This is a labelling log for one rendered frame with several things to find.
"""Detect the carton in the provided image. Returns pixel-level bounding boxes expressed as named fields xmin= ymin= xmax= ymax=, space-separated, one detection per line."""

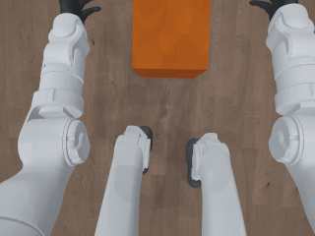
xmin=132 ymin=0 xmax=212 ymax=79

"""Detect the right robot thigh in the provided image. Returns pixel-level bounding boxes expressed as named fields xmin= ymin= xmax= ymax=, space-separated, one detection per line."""
xmin=192 ymin=139 xmax=247 ymax=236

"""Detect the right robot forearm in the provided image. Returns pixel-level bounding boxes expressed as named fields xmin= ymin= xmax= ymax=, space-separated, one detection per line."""
xmin=266 ymin=3 xmax=315 ymax=116

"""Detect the right robot shin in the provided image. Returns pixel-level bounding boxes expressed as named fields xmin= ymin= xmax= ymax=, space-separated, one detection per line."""
xmin=191 ymin=133 xmax=230 ymax=180

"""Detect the robot right hand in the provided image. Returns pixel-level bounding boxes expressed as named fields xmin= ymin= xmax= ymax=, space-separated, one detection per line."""
xmin=249 ymin=0 xmax=298 ymax=21

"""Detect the robot left upper arm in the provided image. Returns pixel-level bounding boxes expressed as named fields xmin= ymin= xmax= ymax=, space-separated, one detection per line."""
xmin=0 ymin=117 xmax=91 ymax=236

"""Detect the robot right upper arm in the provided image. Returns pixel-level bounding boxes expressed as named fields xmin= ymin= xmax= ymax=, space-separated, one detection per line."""
xmin=268 ymin=114 xmax=315 ymax=233

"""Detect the left robot forearm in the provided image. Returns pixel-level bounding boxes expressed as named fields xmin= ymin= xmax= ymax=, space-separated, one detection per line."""
xmin=18 ymin=13 xmax=91 ymax=160

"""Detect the robot left hand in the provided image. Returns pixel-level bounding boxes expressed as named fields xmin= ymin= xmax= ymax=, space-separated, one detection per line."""
xmin=59 ymin=0 xmax=101 ymax=24

